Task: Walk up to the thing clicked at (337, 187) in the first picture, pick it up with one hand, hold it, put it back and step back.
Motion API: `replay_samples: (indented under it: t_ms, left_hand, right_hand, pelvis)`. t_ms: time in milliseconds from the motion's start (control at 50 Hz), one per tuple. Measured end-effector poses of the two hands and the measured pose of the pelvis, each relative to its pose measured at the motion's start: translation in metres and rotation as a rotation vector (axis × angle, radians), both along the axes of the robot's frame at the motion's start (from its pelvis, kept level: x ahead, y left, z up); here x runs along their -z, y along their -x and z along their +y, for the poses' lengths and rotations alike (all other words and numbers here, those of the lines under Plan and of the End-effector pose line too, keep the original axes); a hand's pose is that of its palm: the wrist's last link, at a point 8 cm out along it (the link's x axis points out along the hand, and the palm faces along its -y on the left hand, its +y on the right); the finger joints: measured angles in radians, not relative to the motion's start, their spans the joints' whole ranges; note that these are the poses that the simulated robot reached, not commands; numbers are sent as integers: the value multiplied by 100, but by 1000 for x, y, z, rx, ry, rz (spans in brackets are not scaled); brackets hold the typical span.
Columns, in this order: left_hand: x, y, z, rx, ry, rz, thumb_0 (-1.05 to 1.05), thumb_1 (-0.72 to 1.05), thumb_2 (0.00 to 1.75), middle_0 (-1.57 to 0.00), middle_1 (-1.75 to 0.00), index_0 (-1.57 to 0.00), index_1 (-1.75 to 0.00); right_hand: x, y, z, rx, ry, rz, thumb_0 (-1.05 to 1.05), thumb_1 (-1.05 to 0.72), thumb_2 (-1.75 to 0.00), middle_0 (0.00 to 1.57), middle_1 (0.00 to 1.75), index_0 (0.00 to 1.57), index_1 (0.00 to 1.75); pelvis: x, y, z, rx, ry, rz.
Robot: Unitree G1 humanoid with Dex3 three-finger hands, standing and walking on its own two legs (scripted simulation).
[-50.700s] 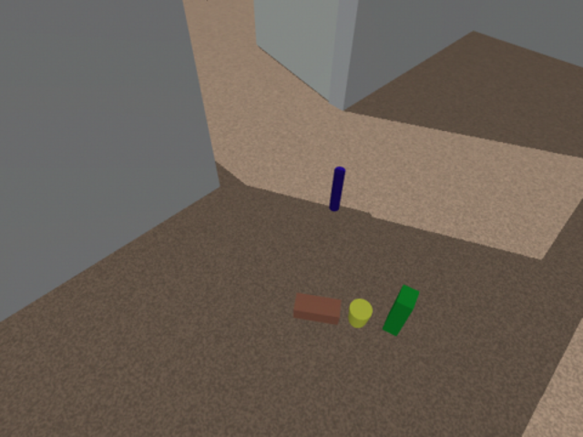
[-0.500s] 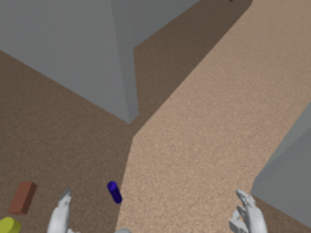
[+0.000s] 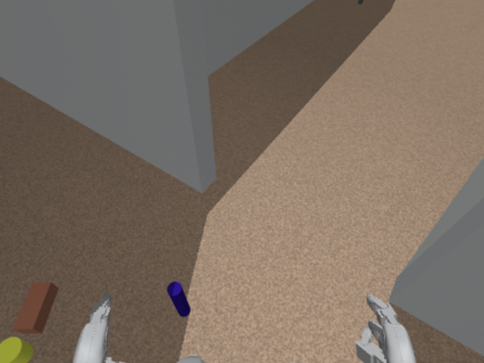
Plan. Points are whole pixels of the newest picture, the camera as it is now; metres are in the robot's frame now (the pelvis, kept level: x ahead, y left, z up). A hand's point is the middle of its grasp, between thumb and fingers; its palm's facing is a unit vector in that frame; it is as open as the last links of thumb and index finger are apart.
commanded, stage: home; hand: left
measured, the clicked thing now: (179, 300) +0.42 +0.22 -0.60
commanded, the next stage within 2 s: stand in 0.28 s
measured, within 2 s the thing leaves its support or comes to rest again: neither
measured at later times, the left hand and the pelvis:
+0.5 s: hand (130, 349) +0.17 +0.19 -0.06, palm faces +0.12 -0.95 -0.28, open 16.9 cm; pelvis +0.00 +0.00 +0.00, yaw +0 degrees
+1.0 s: hand out of the picture +0.10 +0.26 -0.11, palm faces +0.00 -0.94 -0.35, open 7.7 cm; pelvis +0.00 +0.01 +0.03, yaw +0 degrees
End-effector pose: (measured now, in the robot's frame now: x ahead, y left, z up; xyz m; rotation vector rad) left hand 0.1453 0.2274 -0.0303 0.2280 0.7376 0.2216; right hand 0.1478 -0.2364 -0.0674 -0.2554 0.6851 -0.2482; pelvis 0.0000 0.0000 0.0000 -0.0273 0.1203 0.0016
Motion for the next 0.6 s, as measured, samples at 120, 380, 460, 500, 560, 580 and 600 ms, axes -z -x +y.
replay_samples:
  t_ms: [120,380,460,500,560,580,600]
  left_hand:
    - [-1,0,1,1,0,-7,-1,-56,5,-6,-5,-6,-5]
    - [-1,2,3,4,-1,-10,-2,-55,5,-6,-5,-6,-5]
    - [0,1,4,5,-2,-10,-1,-53,8,-8,-8,-8,-7]
    - [0,0,4,5,-2,-8,-1,-48,12,-10,-12,-10,-11]
    - [0,-1,4,5,-2,-11,-1,-36,25,-14,-18,-14,-18]
    - [0,-1,4,5,-2,-12,-1,-30,30,-15,-20,-15,-19]
    - [-1,-1,4,6,-3,-13,-1,-25,36,-16,-21,-16,-21]
  right_hand:
    - [0,1,1,-1,0,-3,1,-90,-90,21,30,20,30]
    - [0,1,4,-4,0,-1,1,-90,-90,21,30,20,30]
    - [0,1,5,-3,1,-1,1,-90,-90,21,30,20,30]
    - [0,0,5,-2,2,-1,1,-90,-90,21,30,20,30]
    - [0,0,5,-1,2,-2,1,-90,-90,21,30,20,30]
    - [0,0,5,-1,2,-2,1,-90,-90,21,30,20,30]
    - [0,0,5,-1,2,-3,1,-90,-90,21,30,20,30]
  pelvis:
    - [0,1,1,1,0,-2]
    - [0,2,3,1,2,2]
    - [0,1,3,1,2,3]
    - [0,0,4,2,3,3]
    - [0,0,4,2,2,1]
    - [0,0,4,2,3,1]
    - [0,0,4,2,3,0]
